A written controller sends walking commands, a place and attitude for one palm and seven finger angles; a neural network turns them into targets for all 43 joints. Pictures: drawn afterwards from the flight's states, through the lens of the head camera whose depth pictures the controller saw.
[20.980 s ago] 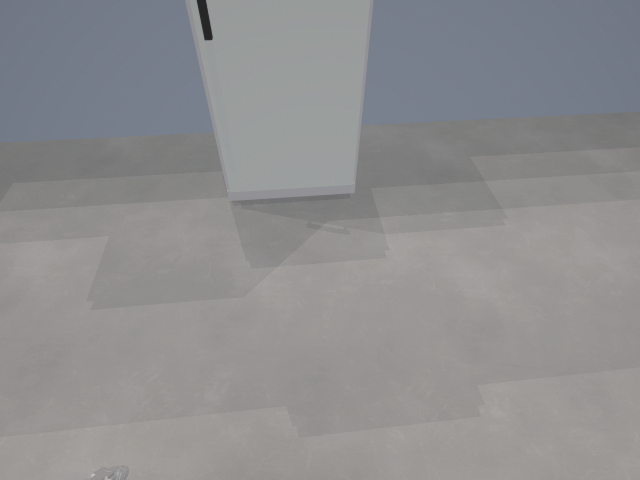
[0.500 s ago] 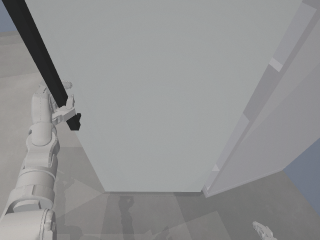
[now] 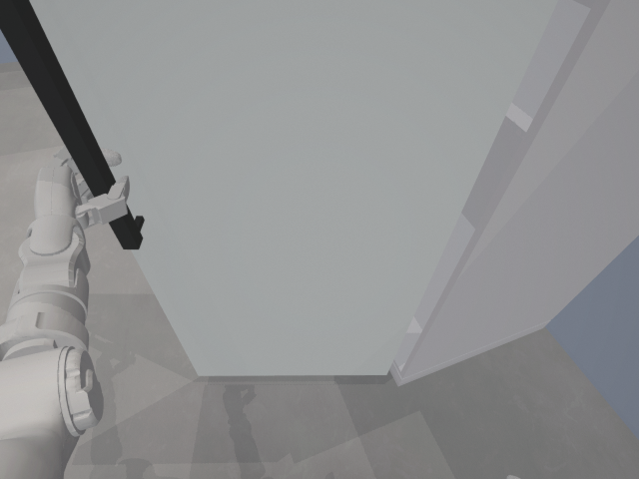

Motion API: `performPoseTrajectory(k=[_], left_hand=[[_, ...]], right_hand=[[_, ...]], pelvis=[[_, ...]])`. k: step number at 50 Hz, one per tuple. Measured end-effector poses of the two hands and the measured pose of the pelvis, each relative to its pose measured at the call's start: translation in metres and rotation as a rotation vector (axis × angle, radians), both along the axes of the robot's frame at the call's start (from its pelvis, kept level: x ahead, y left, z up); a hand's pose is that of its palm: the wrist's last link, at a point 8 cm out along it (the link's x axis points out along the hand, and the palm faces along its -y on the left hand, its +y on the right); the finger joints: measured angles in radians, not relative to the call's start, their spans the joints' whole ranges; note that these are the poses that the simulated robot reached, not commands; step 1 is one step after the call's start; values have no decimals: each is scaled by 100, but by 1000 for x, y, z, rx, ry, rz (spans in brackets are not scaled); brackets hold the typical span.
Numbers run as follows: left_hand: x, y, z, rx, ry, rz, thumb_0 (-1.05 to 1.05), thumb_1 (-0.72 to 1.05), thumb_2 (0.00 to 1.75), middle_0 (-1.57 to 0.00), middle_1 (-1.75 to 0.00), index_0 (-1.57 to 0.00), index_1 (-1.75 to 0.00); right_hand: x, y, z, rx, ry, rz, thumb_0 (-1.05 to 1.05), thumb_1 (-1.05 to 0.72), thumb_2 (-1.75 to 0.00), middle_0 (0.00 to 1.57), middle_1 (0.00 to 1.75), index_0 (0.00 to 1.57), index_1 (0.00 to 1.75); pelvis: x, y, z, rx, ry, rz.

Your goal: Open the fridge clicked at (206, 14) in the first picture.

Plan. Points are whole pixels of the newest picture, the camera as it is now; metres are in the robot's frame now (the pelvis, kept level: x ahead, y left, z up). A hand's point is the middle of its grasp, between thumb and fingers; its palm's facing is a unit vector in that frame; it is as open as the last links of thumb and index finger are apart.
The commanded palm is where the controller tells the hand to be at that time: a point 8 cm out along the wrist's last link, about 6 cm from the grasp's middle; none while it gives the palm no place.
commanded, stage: loosen the grip on the handle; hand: left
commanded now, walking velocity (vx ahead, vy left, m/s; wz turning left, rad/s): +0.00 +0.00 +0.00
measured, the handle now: (79, 117) +0.47 +0.29 +0.21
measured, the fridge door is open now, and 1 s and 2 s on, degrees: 70 67 67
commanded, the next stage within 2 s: slip the hand off the handle in 0.46 s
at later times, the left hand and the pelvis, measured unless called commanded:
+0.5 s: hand (120, 201) +0.45 +0.28 +0.09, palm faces +0.33 -0.92 -0.21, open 13.5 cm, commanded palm +0.40 +0.32 +0.11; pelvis +0.04 +0.01 -0.01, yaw +0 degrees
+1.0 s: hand (63, 209) +0.43 +0.35 +0.09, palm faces +0.37 -0.90 -0.21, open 14.6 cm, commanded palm +0.40 +0.38 +0.10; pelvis +0.05 +0.01 -0.01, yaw +0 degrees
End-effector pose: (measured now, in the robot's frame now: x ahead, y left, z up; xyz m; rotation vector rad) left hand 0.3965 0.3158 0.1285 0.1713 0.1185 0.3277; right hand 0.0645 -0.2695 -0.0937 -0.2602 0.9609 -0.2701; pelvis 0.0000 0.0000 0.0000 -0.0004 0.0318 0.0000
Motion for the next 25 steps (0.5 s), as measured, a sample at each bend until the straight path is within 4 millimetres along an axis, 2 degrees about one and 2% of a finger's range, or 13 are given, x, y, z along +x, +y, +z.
performPoseTrajectory(k=[4,11,14,19,25], left_hand=[[-1,-1,0,61,-51,3,-3,39,67,-43,-139,-44,-140],[2,-6,-17,38,-49,4,-1,-14,40,-43,-137,-43,-138],[5,-5,-20,48,-54,14,-1,-31,32,-41,-135,-41,-135],[11,1,-21,48,-66,-4,-1,-46,24,-38,-130,-45,-135],[16,6,-23,34,-38,10,-1,-53,21,-34,-123,-43,-129]], right_hand=[[5,-4,2,-9,-24,16,1,-90,-90,20,30,20,30],[23,-3,1,-20,-18,32,1,-90,-90,20,30,20,30],[35,2,0,-15,-23,38,1,-90,-90,20,30,20,30],[53,11,-6,2,-13,59,1,-90,-90,20,30,20,30],[69,22,-12,34,-13,66,1,-90,-90,20,30,20,30]], pelvis=[[-1,1,-3,4,22,-3],[7,3,-6,1,43,-4],[14,5,-6,-3,51,-4],[25,5,-8,-6,71,3],[36,7,-9,-8,90,4]])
